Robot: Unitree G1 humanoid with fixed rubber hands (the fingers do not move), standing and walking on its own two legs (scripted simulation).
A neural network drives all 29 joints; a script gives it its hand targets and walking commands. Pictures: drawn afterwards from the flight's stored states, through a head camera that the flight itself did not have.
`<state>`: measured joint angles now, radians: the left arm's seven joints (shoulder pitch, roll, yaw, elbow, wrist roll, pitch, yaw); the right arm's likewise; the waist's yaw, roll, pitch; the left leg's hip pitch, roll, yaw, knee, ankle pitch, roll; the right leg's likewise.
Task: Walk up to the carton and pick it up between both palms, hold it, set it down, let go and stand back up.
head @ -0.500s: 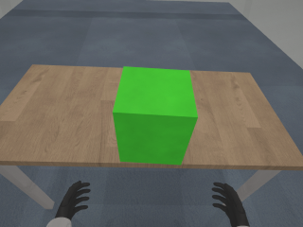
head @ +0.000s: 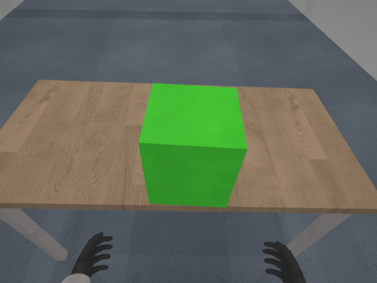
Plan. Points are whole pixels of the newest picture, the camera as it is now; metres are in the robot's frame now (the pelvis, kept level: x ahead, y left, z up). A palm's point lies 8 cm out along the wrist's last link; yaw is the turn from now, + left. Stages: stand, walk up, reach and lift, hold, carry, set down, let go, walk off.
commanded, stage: set down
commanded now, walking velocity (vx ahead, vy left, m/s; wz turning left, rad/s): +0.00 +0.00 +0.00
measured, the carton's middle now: (190, 148) +0.44 +0.00 +0.02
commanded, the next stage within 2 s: let go in 0.02 s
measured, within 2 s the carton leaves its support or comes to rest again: neither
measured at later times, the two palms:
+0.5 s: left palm (87, 270) +0.16 +0.21 -0.08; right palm out of the picture +0.15 -0.22 -0.08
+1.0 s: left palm out of the picture +0.14 +0.26 -0.09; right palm out of the picture +0.13 -0.29 -0.09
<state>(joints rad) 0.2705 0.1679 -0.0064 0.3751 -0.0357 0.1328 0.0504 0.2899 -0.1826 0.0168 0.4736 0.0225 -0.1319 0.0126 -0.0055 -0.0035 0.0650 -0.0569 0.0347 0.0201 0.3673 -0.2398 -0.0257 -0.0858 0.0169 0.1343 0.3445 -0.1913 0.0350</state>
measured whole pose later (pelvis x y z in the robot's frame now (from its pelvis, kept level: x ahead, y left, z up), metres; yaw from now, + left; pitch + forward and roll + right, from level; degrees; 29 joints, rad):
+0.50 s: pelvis +0.01 +0.00 +0.00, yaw +0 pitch -4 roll +0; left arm 0.20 0.17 -0.01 0.49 -0.02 0.13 0.03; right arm 0.23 -0.19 0.02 0.64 -0.02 -0.19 0.01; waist -0.01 0.00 0.08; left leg -0.06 0.03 0.02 0.37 -0.25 -0.03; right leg -0.09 0.02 0.13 0.35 -0.20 0.03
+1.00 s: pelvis +0.00 -0.01 -0.01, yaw +0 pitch -3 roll +1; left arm 0.20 0.31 0.01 0.64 -0.01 0.03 0.01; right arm 0.23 -0.37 0.02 0.65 -0.02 -0.03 0.01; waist -0.01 -0.01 0.08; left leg -0.11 0.02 0.02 0.43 -0.27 -0.03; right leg -0.18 0.02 0.13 0.50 -0.27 0.03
